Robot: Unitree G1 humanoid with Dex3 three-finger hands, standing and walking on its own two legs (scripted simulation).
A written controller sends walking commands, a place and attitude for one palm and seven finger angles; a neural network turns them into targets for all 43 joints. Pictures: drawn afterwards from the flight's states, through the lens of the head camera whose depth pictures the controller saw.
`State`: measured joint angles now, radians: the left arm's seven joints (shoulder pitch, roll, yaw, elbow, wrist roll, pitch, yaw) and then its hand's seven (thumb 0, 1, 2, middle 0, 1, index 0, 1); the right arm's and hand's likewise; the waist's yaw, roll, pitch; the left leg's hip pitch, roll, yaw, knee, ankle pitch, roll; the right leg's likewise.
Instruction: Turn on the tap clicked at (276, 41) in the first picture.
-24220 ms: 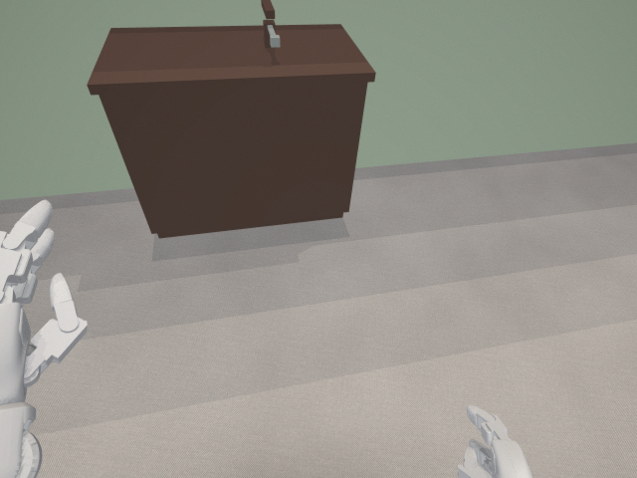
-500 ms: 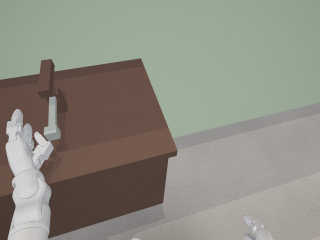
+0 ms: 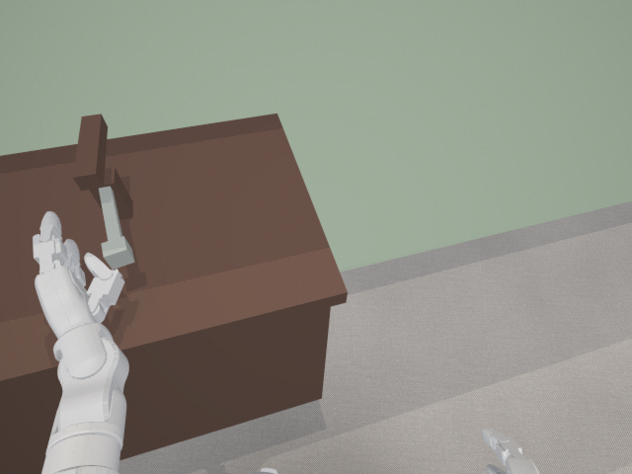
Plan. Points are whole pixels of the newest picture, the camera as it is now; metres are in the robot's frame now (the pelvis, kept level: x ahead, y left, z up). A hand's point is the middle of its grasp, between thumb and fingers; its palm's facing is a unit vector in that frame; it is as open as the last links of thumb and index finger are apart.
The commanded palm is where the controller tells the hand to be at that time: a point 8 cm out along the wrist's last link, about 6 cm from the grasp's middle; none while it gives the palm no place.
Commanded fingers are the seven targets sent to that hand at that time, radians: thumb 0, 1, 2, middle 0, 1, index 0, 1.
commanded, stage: push the lever round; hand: left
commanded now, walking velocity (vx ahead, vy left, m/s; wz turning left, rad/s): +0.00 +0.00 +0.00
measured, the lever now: (118, 252) +0.37 +0.28 +0.07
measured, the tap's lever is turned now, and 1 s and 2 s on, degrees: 9 43 65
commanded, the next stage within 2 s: none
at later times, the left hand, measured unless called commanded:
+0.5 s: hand (159, 260) +0.36 +0.23 +0.06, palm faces +0.68 -0.73 -0.07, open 7.6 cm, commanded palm +0.32 +0.25 +0.07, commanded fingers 0.00 0.90 0.90 -0.15 -0.15 -0.15 -0.15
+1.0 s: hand (187, 240) +0.40 +0.20 +0.06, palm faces +0.75 -0.66 -0.08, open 7.7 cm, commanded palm +0.35 +0.22 +0.07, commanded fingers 0.00 0.90 0.90 -0.15 -0.15 -0.15 -0.15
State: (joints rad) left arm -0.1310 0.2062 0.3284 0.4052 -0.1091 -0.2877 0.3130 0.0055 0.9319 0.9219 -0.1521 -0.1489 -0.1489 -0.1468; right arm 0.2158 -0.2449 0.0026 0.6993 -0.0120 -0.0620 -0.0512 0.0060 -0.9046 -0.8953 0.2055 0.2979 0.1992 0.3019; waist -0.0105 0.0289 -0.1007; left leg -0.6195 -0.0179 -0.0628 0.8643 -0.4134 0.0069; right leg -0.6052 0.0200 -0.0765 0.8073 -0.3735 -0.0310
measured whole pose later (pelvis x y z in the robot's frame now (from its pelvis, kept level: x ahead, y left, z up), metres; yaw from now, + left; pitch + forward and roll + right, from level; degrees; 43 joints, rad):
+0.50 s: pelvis +0.00 +0.00 +0.00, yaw +0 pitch +10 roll -1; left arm -0.24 0.10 0.22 0.46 0.00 -0.24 0.58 -0.01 0.93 0.92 -0.15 -0.15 -0.15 -0.15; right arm 0.19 -0.23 0.00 0.71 -0.04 -0.02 -0.04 0.01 -0.90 -0.90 0.21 0.30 0.20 0.30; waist -0.01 0.03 -0.11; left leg -0.62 -0.02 -0.06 0.86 -0.41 0.00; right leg -0.61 0.02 -0.08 0.81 -0.38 -0.03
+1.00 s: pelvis +0.01 -0.01 +0.00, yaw +0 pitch +11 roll -1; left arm -0.40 0.03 0.22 0.60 0.07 -0.20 0.79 -0.01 0.92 0.92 -0.15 -0.15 -0.15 -0.15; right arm 0.17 -0.21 -0.02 0.75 -0.07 0.02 -0.01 0.00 -0.91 -0.90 0.20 0.30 0.20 0.30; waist -0.03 0.03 -0.13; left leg -0.64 -0.02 -0.07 0.86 -0.42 0.00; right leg -0.62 0.02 -0.08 0.81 -0.38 -0.04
